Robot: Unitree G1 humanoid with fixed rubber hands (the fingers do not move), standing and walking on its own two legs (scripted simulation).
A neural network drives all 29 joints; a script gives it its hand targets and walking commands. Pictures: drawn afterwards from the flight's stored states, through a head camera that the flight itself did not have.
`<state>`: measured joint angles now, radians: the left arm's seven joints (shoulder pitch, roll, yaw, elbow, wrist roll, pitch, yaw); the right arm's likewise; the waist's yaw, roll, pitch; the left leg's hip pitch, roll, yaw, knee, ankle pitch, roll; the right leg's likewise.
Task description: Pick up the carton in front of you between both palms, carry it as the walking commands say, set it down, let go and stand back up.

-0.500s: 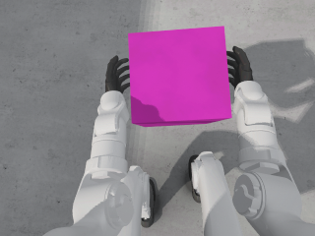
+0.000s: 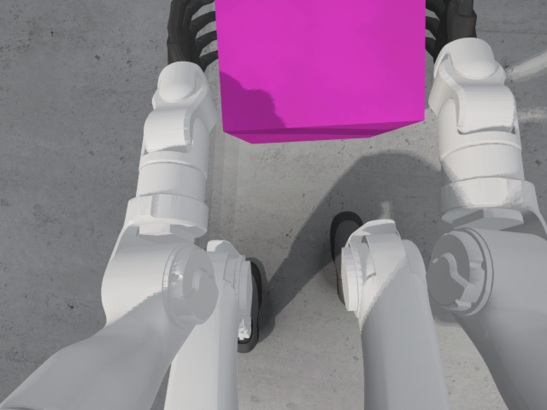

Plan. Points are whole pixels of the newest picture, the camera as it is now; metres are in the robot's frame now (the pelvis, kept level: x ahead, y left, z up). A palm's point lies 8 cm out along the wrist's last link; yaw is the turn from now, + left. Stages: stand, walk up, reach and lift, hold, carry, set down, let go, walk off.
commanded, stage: set down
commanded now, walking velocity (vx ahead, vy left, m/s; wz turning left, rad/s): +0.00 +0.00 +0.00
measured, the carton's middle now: (311, 62) +0.53 -0.10 -0.22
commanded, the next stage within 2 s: none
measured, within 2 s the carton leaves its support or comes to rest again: rests again in 0.64 s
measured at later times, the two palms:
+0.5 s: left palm (211, 73) +0.55 +0.04 -0.23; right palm (426, 49) +0.52 -0.26 -0.23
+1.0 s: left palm (212, 82) +0.54 +0.05 -0.24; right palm (427, 58) +0.51 -0.26 -0.24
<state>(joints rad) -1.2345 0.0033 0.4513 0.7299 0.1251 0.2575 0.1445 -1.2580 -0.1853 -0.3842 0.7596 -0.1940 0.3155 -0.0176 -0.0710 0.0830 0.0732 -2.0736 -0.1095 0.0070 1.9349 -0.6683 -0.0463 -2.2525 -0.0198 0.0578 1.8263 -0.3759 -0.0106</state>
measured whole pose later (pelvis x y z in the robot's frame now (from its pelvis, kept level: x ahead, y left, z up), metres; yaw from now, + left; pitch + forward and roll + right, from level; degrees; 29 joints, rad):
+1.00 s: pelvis -0.02 +0.01 -0.08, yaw +1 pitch +35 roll +2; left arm -1.52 0.13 0.30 0.94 0.04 0.22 0.10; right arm -1.53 -0.41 -0.35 1.06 -0.06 0.21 0.09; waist -0.10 0.06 0.45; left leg -2.15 -0.17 -0.01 2.22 -0.68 -0.06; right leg -2.30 -0.07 0.04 2.08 -0.39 -0.01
